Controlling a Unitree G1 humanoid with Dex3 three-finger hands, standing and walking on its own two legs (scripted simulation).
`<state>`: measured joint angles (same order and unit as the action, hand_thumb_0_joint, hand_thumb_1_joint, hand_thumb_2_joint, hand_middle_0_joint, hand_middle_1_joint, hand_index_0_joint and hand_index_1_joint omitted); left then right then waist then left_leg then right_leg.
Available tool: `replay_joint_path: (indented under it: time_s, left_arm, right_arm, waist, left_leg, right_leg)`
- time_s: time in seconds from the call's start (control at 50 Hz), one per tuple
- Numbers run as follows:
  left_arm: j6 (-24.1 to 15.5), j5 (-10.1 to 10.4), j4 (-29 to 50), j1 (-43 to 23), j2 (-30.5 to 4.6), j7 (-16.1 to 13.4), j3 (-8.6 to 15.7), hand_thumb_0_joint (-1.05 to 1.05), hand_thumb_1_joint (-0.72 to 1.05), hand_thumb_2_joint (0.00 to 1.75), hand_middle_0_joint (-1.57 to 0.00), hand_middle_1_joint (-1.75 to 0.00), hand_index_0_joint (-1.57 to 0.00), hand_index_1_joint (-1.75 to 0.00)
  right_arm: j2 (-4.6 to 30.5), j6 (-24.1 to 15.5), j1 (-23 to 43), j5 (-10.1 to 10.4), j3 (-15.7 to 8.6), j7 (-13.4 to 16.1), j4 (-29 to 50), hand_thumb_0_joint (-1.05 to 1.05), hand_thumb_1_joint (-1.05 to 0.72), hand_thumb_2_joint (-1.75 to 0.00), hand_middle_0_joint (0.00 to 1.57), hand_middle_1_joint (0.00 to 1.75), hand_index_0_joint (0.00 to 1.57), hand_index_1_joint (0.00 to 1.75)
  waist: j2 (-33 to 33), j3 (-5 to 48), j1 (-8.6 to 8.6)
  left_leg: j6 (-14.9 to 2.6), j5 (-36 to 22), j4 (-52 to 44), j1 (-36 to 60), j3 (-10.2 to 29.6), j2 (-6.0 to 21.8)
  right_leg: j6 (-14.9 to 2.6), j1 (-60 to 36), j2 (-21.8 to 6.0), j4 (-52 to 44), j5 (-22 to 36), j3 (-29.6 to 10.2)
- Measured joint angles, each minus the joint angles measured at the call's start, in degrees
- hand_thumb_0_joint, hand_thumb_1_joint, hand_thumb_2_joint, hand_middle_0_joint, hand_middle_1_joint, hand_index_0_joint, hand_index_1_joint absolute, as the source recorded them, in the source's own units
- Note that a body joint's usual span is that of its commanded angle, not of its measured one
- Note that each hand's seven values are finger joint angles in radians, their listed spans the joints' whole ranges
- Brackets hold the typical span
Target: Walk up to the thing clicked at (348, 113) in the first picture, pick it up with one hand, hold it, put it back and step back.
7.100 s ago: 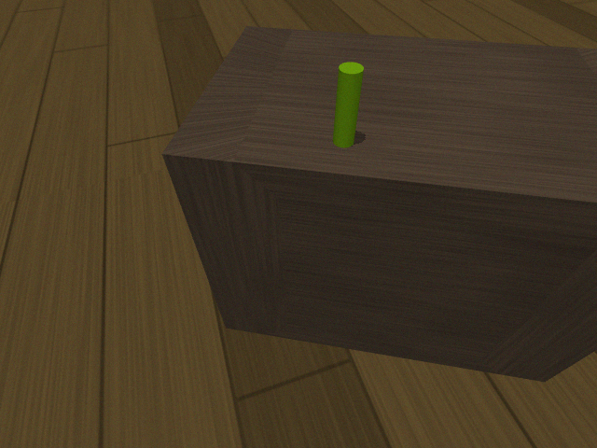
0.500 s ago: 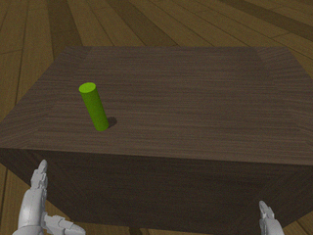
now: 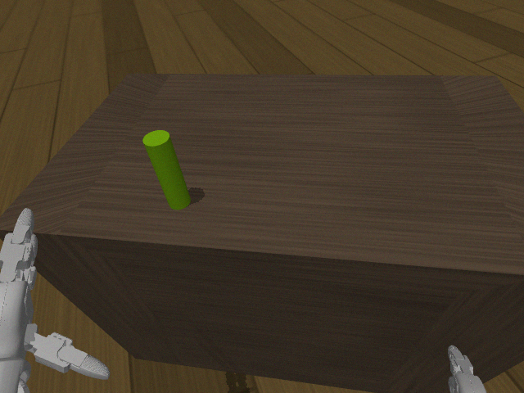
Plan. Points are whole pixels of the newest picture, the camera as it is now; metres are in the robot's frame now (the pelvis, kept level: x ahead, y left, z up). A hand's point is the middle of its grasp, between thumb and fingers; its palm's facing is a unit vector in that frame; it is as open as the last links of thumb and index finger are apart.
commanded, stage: rise first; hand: left
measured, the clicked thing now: (169, 172) +0.44 +0.22 +0.10
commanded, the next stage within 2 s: go down in 0.70 s
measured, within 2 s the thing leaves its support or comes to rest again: neither
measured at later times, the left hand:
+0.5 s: hand (41, 284) +0.19 +0.27 +0.17, palm faces +0.42 -0.78 -0.45, open 17.6 cm
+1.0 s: hand (17, 273) +0.19 +0.29 +0.19, palm faces +0.47 -0.77 -0.43, open 17.6 cm
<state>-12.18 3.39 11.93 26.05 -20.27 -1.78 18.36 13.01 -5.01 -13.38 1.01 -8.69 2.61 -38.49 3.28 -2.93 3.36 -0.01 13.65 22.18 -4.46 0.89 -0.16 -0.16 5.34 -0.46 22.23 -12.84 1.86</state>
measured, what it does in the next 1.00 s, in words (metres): stands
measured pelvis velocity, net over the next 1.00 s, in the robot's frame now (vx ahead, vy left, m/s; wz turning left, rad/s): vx -0.01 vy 0.00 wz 0.01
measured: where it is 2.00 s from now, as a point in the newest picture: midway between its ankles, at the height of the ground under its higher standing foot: outside the picture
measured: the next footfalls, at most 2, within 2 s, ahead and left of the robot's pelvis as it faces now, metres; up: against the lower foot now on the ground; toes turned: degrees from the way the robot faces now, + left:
none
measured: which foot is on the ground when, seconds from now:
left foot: down 0.00-1.00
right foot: down 0.00-1.00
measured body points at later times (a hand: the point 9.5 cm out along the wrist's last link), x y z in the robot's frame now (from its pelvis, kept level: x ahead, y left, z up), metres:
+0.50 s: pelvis -0.01 +0.00 +0.00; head -0.02 -0.02 +0.45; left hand +0.16 +0.31 +0.19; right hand +0.15 -0.27 -0.10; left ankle -0.01 +0.12 -0.74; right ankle +0.00 -0.12 -0.74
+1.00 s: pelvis -0.01 +0.00 +0.00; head -0.02 -0.01 +0.45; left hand +0.16 +0.33 +0.21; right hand +0.15 -0.27 -0.09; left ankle -0.01 +0.12 -0.74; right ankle +0.00 -0.12 -0.74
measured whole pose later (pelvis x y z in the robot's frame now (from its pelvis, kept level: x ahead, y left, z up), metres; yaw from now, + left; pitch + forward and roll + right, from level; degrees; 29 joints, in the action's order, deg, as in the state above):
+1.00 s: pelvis -0.01 +0.00 +0.00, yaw +0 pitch -3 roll +0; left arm -23.4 5.3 11.4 18.5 -22.8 1.3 27.9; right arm 12.9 -6.5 -13.1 0.8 -10.5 1.8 -38.7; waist 2.5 -1.6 3.2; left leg -0.1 14.6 26.0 -8.0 1.2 -0.6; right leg 0.1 8.7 -0.9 25.9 -13.9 2.2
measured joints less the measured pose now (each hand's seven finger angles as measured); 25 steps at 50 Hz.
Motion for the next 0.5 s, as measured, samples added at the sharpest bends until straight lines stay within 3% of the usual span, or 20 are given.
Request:
replay_joint_path:
  time_s: [0.5]
  left_arm:
    - [-5.74, -0.04, 2.27, -3.71, -1.88, -0.02, 4.48, -0.01, -0.57, 0.05, -0.05, -0.05, -0.04, -0.05]
  right_arm:
    - [0.37, -1.99, 0.14, 0.43, -1.40, -0.18, -1.08, -0.01, 0.51, -0.03, 0.06, 0.05, 0.05, 0.05]
  waist:
    - [-0.21, -0.33, 0.33]
  left_leg:
    - [0.03, -0.88, -0.18, -0.24, 0.04, -0.18]
  right_leg:
    - [-0.04, 0.40, -0.19, 0.25, 0.62, 0.06]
